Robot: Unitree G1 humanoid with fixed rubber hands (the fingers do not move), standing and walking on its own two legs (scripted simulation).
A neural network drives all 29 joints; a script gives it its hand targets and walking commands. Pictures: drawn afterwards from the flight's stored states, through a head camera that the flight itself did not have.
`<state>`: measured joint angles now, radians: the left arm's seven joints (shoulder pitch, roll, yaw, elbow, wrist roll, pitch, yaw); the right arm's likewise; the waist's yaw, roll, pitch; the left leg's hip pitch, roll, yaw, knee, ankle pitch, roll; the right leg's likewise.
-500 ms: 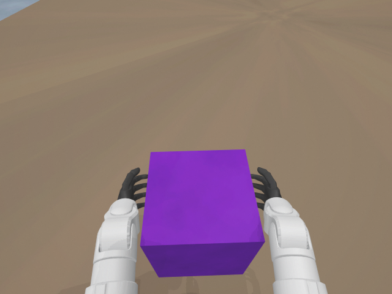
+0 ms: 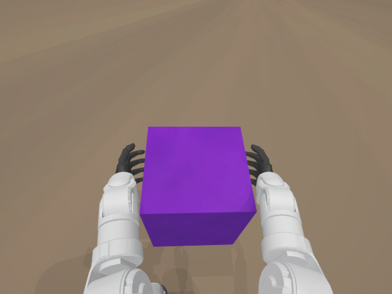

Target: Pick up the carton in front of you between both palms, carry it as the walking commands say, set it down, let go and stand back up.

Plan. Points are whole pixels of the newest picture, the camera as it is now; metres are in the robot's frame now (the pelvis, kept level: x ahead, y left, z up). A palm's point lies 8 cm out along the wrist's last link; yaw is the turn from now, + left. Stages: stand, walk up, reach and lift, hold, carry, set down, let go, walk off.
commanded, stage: set down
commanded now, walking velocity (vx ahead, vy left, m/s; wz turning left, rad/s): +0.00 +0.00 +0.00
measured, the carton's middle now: (194, 190) +0.35 +0.02 -0.06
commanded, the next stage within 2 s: none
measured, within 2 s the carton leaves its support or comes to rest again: neither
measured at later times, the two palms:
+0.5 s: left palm (135, 202) +0.37 +0.18 -0.19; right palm (234, 191) +0.42 -0.12 -0.18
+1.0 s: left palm (135, 211) +0.40 +0.20 -0.33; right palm (217, 196) +0.47 -0.09 -0.32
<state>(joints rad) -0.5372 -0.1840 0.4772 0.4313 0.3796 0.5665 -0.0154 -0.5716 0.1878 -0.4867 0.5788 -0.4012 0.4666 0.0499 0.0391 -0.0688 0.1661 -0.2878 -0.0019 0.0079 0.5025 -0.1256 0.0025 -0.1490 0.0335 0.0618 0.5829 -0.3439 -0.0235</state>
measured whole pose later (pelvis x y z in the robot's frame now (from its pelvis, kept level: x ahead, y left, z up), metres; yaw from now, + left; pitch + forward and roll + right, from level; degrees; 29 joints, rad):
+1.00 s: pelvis -0.04 -0.01 -0.23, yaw -2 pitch +47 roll -2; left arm -0.95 -0.09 0.58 0.47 0.25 0.32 0.05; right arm -1.10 -0.04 -0.34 0.76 -0.19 0.27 -0.03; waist 0.10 -0.08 -0.10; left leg -1.99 0.03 -0.04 1.50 -0.33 -0.02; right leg -1.84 0.10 0.00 1.65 -0.62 -0.01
